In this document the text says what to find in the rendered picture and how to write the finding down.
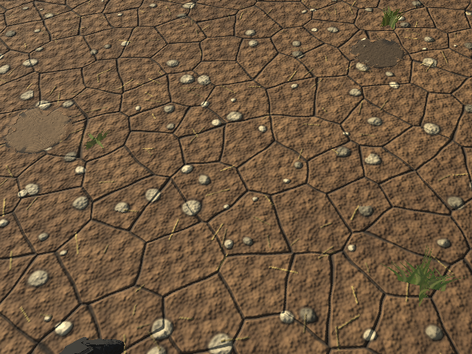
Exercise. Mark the left robot hand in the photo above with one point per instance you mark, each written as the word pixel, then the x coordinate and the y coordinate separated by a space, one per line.
pixel 97 346

